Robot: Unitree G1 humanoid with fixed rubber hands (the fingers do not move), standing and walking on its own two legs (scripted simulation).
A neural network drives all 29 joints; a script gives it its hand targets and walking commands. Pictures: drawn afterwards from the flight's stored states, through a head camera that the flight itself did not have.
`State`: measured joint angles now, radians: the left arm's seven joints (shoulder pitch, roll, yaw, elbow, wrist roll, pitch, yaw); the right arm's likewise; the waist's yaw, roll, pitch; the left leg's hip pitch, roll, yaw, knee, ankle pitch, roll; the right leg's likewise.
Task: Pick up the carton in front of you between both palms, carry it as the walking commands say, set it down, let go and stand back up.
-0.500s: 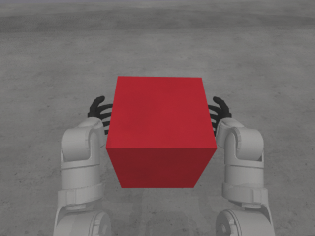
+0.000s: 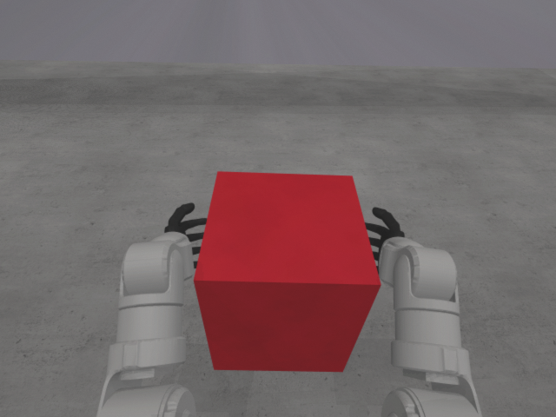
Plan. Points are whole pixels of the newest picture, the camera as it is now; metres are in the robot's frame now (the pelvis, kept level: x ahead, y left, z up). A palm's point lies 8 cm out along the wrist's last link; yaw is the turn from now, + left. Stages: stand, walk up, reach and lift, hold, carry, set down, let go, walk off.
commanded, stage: carry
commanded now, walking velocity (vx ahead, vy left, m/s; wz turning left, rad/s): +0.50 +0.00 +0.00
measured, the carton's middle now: (281, 274) +0.34 +0.00 +0.04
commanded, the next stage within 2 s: none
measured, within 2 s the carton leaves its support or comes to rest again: neither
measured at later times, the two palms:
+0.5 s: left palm (249, 193) +0.55 +0.07 +0.03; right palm (391, 197) +0.55 -0.23 +0.03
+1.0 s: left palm (282, 147) +0.86 +0.00 -0.04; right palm (385, 158) +0.83 -0.30 -0.05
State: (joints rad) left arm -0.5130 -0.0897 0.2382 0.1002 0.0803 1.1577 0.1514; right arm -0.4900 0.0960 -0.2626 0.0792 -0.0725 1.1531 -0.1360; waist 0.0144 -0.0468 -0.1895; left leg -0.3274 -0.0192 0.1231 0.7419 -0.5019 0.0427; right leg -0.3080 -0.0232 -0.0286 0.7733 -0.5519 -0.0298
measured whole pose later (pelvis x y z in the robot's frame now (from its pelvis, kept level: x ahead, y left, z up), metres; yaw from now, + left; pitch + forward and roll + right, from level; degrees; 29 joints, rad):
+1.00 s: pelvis +0.51 -0.11 -0.13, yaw -2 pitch +3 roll +1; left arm -0.46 -0.08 0.23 -0.07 0.00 1.01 0.16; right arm -0.47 0.09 -0.20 -0.07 -0.03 1.02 -0.16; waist -0.09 0.00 0.08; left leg -0.45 -0.07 0.15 0.62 -0.22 0.13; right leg -0.49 0.05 0.02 1.43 -0.50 -0.03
